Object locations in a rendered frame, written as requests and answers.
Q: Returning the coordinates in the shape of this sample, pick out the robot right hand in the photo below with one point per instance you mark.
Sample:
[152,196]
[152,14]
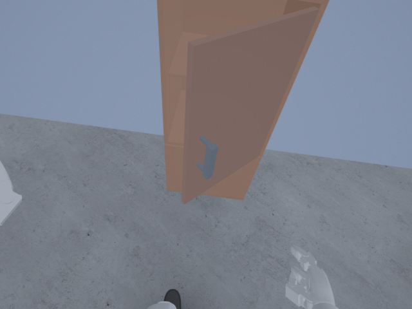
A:
[314,286]

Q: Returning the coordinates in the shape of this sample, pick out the cupboard door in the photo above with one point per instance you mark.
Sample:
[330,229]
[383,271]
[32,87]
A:
[235,83]

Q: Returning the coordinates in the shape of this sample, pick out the robot left hand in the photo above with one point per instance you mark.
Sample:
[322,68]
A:
[9,200]

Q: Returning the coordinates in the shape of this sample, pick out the handle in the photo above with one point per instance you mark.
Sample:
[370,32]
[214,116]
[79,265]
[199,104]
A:
[210,158]

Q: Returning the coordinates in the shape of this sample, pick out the left robot foot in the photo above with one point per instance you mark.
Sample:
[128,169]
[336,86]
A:
[173,297]

